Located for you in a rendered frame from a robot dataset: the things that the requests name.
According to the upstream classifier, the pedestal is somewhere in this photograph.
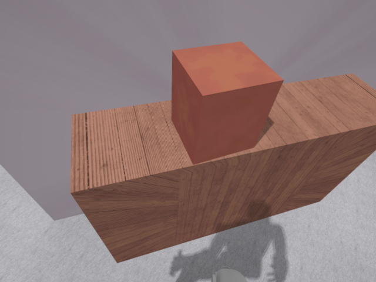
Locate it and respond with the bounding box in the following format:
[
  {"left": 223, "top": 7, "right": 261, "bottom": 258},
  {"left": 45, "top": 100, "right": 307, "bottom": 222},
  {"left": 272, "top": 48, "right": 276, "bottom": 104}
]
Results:
[{"left": 70, "top": 73, "right": 376, "bottom": 263}]

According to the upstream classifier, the robot right thigh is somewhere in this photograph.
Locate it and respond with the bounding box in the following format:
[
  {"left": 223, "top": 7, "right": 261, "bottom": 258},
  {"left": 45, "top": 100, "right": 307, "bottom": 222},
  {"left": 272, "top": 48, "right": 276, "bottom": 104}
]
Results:
[{"left": 211, "top": 268, "right": 247, "bottom": 282}]

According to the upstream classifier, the carton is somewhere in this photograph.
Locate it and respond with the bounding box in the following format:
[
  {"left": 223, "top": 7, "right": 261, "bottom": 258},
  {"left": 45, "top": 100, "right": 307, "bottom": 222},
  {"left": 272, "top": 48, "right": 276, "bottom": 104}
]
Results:
[{"left": 172, "top": 42, "right": 284, "bottom": 165}]

